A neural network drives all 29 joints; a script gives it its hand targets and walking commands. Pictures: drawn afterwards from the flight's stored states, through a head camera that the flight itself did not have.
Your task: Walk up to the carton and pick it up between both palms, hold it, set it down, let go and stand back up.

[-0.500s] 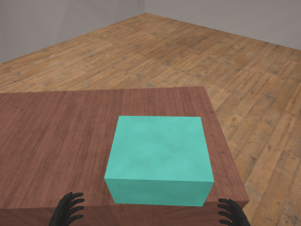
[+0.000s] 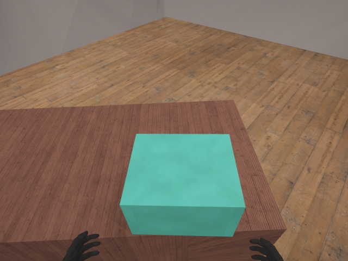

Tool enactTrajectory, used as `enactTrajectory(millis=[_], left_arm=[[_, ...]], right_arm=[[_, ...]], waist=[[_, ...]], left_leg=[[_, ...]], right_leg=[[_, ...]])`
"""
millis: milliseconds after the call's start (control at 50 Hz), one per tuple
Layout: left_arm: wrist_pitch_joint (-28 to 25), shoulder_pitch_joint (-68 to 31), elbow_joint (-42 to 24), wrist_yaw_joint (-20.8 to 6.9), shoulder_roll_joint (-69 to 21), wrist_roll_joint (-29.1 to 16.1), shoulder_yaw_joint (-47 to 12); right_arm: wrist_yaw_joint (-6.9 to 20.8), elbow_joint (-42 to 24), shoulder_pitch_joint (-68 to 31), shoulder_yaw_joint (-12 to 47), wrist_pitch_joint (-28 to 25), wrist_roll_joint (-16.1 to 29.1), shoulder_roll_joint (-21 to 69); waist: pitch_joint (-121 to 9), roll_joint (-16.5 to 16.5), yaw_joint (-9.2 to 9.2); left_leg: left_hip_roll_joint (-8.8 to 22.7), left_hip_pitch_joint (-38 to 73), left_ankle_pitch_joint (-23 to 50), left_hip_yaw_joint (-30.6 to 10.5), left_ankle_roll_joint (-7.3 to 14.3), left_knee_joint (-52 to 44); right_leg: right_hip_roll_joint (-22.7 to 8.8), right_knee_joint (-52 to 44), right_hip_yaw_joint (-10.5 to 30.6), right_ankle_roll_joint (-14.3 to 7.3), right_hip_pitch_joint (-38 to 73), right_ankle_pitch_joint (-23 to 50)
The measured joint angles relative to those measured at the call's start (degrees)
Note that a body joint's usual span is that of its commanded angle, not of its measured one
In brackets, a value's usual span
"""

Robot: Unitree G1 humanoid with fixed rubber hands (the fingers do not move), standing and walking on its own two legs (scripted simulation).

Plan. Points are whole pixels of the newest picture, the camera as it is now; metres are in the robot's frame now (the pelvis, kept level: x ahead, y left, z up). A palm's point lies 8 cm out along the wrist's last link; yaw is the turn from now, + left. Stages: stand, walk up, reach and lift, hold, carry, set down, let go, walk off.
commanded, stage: set down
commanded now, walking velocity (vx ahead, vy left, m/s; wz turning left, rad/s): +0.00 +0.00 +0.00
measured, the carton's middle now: (182, 182) +0.39 +0.00 -0.06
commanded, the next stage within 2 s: let go in 0.26 s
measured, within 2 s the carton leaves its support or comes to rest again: neither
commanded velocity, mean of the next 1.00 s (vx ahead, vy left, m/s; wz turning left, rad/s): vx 0.00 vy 0.00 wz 0.00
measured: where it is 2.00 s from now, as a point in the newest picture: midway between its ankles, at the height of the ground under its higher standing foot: outside the picture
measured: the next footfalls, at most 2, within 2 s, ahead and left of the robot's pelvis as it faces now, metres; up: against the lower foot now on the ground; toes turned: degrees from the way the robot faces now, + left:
none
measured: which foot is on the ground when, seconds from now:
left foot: down 0.00-1.00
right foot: down 0.00-1.00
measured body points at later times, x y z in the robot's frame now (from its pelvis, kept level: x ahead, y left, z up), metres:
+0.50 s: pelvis +0.00 +0.00 +0.00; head -0.01 +0.00 +0.45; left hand +0.17 +0.25 -0.07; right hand +0.15 -0.22 -0.10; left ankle +0.00 +0.13 -0.74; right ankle -0.03 -0.13 -0.74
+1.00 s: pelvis -0.01 -0.01 +0.00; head -0.03 +0.00 +0.45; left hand +0.14 +0.27 -0.09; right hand +0.10 -0.29 -0.11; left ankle +0.00 +0.13 -0.74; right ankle -0.03 -0.13 -0.74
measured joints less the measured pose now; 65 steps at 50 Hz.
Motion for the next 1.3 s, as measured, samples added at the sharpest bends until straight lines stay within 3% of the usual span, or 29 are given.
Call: enactTrajectory(millis=[260, 800, 880, 960, 1300], left_arm=[[3.0, 0.0, 0.0, 0.8, -1.1, 1.5, 0.0], [3.6, 0.0, 1.0, 2.3, -1.9, 3.4, 0.0], [-0.1, 0.0, 4.4, 3.8, -0.5, 5.6, 0.0], [-1.8, 0.0, 8.5, 3.9, 0.4, 6.2, 0.0], [-3.2, 0.0, 20.2, 3.9, 1.0, 6.5, 0.0]], right_arm=[[1.2, 2.5, -0.2, -1.0, 0.9, -1.1, 0.0], [2.2, 5.4, -1.7, -1.7, 1.7, -2.7, -1.5], [1.1, 7.0, -1.8, -1.8, 8.6, -4.2, -3.8], [0.9, 8.4, -1.8, -1.7, 12.1, -4.5, -7.2], [2.2, 12.9, -1.8, -1.7, 13.9, -4.5, -10.7]], waist=[[0.0, 0.1, -0.52], [0.0, 0.0, -0.62], [0.0, -0.9, 0.07], [0.0, -1.5, 0.26], [0.2, -1.3, -0.34]], left_leg=[[0.0, 0.0, 0.0, 0.0, 0.0, 0.0], [0.0, 0.0, 0.0, 0.2, 0.0, 0.0], [0.0, 0.0, 0.0, 0.9, 0.0, 0.2], [0.0, 0.0, 0.0, 1.1, 0.0, 0.7], [0.0, 0.0, 0.6, 1.0, 0.0, 1.0]], right_leg=[[0.0, 0.0, 0.0, 0.0, 0.0, 0.0], [0.0, 0.7, 0.2, 0.0, -0.5, -0.3], [-0.1, 3.0, 0.9, 0.0, -1.7, -1.1], [-0.2, 4.7, 1.2, 0.0, -2.3, -1.7], [-0.2, 6.1, 1.2, 0.0, -2.8, -1.8]])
